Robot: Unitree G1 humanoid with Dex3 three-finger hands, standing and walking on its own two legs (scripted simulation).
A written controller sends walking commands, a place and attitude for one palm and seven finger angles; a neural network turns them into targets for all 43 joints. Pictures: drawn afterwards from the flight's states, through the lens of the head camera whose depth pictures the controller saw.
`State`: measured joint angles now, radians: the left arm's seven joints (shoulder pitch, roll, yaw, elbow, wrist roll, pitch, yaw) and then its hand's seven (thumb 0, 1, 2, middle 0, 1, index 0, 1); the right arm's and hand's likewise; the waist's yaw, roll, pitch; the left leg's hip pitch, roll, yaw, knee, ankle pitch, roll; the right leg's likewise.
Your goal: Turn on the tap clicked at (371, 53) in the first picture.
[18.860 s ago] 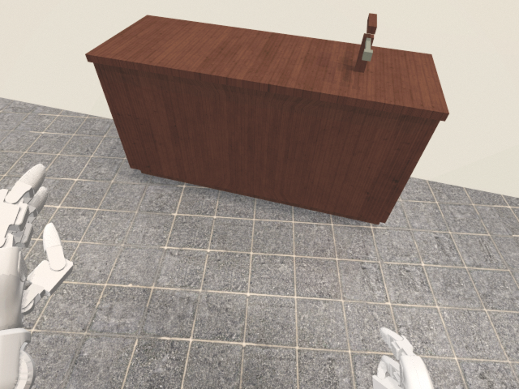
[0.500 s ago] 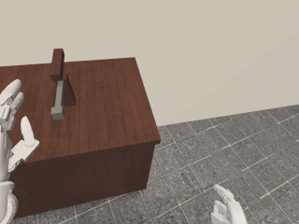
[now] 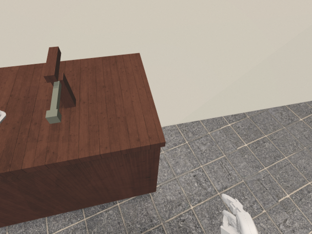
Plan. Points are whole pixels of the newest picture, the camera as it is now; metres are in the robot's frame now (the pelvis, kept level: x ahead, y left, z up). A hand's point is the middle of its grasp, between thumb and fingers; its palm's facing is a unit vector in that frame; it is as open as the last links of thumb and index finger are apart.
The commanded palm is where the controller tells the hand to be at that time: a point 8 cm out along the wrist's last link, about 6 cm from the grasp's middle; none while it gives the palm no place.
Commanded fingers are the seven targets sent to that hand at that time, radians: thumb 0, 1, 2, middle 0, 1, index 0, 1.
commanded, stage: come to a stop and stand still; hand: left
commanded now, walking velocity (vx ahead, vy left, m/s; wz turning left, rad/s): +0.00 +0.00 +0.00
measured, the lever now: (53, 116) +0.37 +0.32 +0.06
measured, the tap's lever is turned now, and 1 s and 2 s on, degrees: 0 0 0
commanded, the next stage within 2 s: look again from close up in 0.90 s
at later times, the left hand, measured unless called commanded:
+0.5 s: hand (5, 146) +0.22 +0.28 +0.18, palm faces +0.41 -0.80 -0.44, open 7.4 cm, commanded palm +0.16 +0.31 +0.18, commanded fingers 0.00 0.90 0.90 -0.20 -0.30 -0.20 -0.30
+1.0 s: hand (1, 151) +0.21 +0.29 +0.17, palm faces +0.40 -0.85 -0.35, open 7.4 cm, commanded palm +0.15 +0.32 +0.18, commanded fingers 0.00 0.90 0.90 -0.20 -0.30 -0.20 -0.30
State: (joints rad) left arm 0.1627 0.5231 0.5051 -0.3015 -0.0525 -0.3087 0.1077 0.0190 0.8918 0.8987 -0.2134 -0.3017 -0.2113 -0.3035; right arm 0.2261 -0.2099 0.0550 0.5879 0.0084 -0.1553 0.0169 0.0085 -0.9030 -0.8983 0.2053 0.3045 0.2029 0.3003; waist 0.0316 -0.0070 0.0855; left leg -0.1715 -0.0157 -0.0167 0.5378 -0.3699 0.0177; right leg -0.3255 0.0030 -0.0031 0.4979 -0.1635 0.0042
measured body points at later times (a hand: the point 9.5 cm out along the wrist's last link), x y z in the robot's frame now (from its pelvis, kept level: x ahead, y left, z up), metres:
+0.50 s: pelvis +0.01 +0.02 +0.00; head +0.06 +0.04 +0.45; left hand +0.19 +0.32 +0.20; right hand +0.22 -0.20 -0.07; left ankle -0.05 +0.11 -0.73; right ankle +0.05 -0.12 -0.73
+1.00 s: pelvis +0.00 +0.04 +0.00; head +0.01 +0.06 +0.45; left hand +0.19 +0.34 +0.19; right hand +0.16 -0.18 -0.07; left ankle -0.05 +0.11 -0.73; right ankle +0.05 -0.12 -0.73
